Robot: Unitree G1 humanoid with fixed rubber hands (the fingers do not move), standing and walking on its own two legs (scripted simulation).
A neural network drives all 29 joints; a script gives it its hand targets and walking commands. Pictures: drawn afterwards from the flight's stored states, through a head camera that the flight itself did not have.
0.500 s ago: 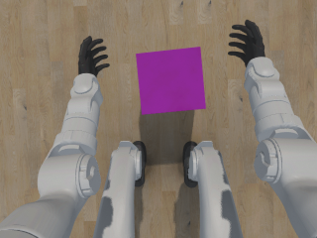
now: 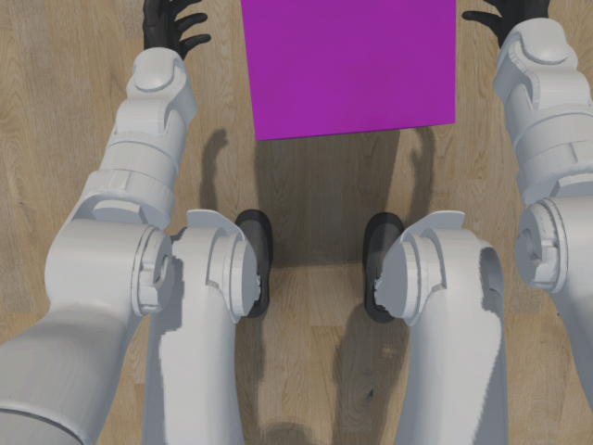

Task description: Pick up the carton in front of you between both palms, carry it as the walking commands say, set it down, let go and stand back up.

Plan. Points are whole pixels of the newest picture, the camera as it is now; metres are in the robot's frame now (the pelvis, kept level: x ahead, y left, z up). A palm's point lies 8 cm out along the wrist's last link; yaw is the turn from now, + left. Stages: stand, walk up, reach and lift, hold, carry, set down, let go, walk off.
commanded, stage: reach and lift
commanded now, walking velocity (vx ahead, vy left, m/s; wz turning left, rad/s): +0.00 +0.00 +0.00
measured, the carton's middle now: (340, 57) +0.51 -0.04 -0.27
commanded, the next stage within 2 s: none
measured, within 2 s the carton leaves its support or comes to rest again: leaves its support in 0.96 s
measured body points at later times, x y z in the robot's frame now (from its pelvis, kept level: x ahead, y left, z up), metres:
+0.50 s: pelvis +0.01 +0.00 -0.02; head +0.36 -0.03 +0.26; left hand +0.52 +0.15 -0.19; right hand +0.53 -0.20 -0.21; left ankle +0.14 +0.12 -0.36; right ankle +0.12 -0.12 -0.36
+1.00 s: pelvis +0.00 +0.00 -0.03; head +0.34 -0.05 +0.26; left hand +0.54 +0.12 -0.18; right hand +0.53 -0.19 -0.20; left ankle +0.14 +0.12 -0.36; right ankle +0.12 -0.12 -0.36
